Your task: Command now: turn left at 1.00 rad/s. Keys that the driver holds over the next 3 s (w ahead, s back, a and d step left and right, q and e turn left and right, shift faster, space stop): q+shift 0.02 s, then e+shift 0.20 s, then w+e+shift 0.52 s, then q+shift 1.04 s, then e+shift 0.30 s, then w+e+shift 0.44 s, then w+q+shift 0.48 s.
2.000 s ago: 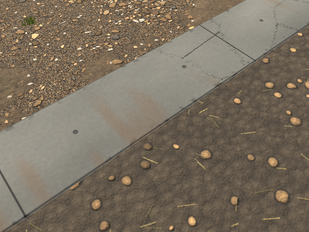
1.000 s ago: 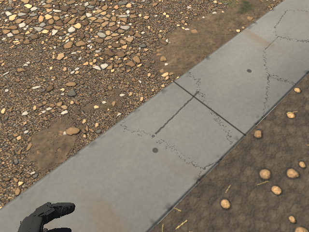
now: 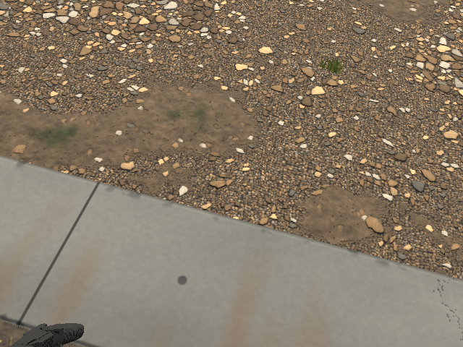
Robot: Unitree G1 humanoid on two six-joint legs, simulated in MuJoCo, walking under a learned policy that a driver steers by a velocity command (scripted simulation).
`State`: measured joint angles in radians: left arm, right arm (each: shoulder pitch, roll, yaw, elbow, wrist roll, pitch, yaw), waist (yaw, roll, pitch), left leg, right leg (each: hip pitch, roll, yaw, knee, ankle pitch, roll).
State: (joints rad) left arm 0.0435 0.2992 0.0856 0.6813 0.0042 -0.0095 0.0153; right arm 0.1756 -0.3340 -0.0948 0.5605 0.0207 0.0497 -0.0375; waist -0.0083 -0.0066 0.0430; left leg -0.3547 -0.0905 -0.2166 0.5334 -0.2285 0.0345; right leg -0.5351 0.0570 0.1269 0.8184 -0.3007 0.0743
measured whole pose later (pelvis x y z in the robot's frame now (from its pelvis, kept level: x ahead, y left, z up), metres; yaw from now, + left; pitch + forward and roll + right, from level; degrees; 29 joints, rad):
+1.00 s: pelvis +0.34 -0.25 -0.01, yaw -21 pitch +4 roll +0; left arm 0.35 0.24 -0.01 0.79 0.07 -0.13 -0.05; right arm 0.19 -0.26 0.00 0.67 -0.02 -0.12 0.09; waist -0.02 0.02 -0.02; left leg -0.88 0.05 -0.04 1.18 -0.11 -0.02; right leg -0.19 0.08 -0.13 0.49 -0.37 -0.11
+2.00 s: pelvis +0.54 -0.40 +0.00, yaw +21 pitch +1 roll -1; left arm 0.33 0.29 0.03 0.74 0.02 -0.05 -0.05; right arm 0.08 -0.26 0.00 0.63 0.00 0.01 0.03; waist 0.07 0.03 0.01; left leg -0.30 0.06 0.01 0.52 -0.22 -0.02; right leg -0.14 -0.06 -0.23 0.48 -0.35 -0.01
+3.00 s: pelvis +0.98 -0.49 -0.16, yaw +5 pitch +1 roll -3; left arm 0.62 0.27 0.02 1.06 0.02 -0.06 0.06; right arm 0.13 -0.32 -0.06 0.83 -0.04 -0.07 0.04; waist 0.02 0.07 0.01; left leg -0.30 -0.08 0.09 0.38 0.23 0.23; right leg 0.07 0.18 -0.17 1.47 -0.52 0.00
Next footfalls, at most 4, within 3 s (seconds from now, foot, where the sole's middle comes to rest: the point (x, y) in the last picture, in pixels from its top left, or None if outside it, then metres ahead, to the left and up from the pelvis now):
0.12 right None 0.10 -0.13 -0.78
0.74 right None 0.29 -0.27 -0.78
1.14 left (318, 289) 0.59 -0.27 -0.78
1.46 right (400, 301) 0.56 -0.51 -0.78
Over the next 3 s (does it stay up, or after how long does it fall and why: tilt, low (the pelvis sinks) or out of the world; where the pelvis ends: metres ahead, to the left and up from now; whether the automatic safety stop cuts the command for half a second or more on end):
stays up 0.98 -0.49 -0.16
